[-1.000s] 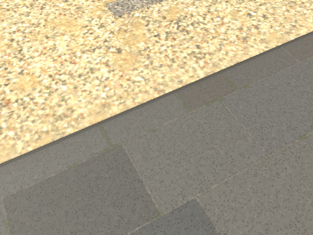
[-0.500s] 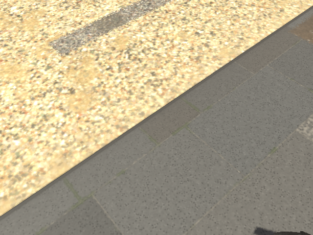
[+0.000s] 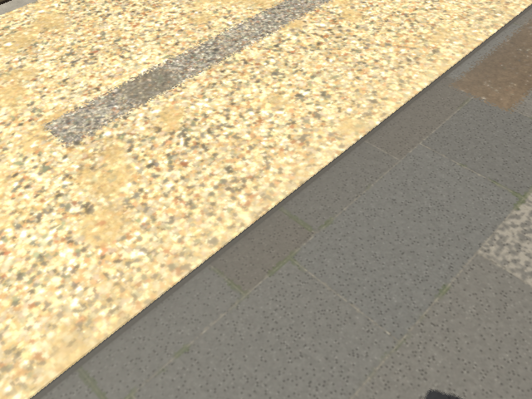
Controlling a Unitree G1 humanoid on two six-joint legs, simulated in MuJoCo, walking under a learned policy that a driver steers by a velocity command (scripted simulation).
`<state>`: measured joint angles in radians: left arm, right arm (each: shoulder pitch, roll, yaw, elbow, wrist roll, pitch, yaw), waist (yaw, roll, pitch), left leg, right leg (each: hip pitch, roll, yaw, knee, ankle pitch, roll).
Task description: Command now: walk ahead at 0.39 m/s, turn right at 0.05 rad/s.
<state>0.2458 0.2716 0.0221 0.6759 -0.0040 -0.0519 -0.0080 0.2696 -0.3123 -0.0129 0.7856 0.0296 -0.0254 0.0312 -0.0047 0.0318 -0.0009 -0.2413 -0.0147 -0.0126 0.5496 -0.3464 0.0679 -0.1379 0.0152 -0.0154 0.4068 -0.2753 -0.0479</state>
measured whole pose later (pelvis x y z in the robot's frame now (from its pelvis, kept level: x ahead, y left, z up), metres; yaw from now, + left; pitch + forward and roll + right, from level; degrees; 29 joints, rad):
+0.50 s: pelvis +0.25 +0.07 -0.02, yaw +11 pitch +1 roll +0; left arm 0.36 0.30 0.02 0.72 -0.02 -0.09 0.00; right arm 0.13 -0.33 -0.04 0.69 0.02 -0.04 0.04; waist 0.03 0.00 0.07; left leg -0.46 -0.08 0.02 0.58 -0.14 0.09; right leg -0.21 -0.04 0.05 1.19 -0.42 0.03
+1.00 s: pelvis +0.56 +0.10 -0.01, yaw +29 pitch +1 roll -1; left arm 0.15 0.27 0.04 0.61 0.01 -0.11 -0.01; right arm 0.36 -0.32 -0.05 0.73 0.03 -0.02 -0.01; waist -0.04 0.03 0.01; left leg -0.34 -0.07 -0.14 1.15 -0.45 0.02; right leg -0.39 0.02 -0.01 0.55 -0.19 -0.01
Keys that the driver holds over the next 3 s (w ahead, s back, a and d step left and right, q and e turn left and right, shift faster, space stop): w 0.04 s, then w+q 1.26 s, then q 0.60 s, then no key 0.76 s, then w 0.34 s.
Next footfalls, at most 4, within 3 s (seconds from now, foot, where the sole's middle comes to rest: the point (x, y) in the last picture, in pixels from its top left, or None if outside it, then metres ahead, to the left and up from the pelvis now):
0.40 left None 0.38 0.16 -0.78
0.90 right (268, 333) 0.71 0.05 -0.78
1.42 left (135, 309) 0.79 0.42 -0.78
1.90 right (166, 248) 1.00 0.36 -0.78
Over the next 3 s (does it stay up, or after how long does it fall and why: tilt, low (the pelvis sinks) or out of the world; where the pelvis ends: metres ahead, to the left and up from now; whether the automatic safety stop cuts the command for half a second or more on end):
stays up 0.91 0.42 -0.01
